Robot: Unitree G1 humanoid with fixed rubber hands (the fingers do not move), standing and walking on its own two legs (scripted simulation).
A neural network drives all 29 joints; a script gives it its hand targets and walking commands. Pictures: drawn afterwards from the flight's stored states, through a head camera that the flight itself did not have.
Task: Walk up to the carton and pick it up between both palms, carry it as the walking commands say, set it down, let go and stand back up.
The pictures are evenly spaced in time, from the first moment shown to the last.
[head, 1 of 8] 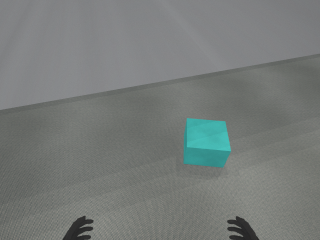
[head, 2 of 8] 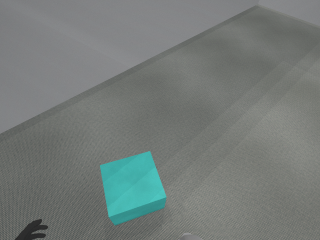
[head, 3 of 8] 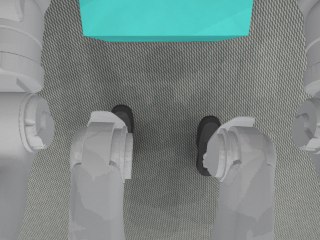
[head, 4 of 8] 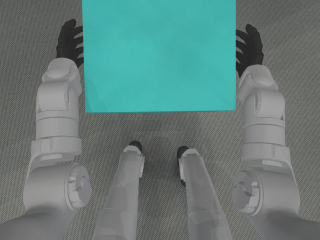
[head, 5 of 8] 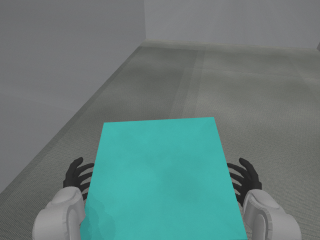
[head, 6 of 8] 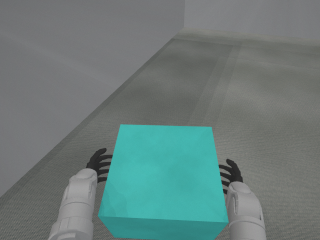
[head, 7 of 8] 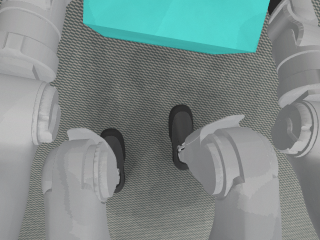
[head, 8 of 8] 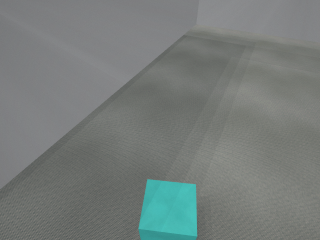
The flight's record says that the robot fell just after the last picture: no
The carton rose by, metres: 0.70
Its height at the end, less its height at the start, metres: +0.00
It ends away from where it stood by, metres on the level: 0.43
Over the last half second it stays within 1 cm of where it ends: yes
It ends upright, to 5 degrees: yes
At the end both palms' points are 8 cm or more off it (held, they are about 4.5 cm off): yes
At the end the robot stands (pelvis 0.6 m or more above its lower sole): yes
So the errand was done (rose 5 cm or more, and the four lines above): yes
